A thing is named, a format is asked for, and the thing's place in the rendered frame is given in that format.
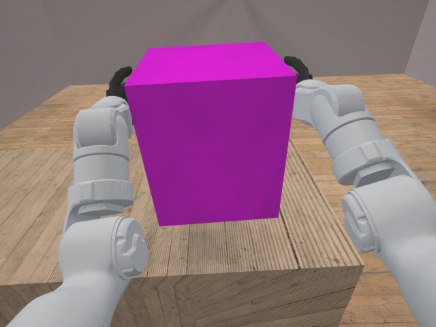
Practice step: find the robot right hand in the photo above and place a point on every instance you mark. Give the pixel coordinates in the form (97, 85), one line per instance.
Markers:
(298, 65)

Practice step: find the robot left hand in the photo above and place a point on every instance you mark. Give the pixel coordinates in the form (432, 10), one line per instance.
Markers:
(115, 86)

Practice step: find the pedestal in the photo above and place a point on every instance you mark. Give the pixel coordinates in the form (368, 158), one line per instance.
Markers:
(298, 270)

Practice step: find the robot right upper arm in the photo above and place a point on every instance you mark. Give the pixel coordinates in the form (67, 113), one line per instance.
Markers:
(395, 219)

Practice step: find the right robot forearm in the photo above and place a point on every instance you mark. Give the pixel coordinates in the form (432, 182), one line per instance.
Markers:
(359, 152)

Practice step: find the carton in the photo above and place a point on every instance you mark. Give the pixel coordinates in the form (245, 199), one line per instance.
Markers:
(213, 125)

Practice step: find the robot left upper arm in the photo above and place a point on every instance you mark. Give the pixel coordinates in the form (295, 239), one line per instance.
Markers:
(98, 259)

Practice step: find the left robot forearm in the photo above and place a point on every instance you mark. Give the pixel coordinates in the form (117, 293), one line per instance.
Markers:
(100, 155)

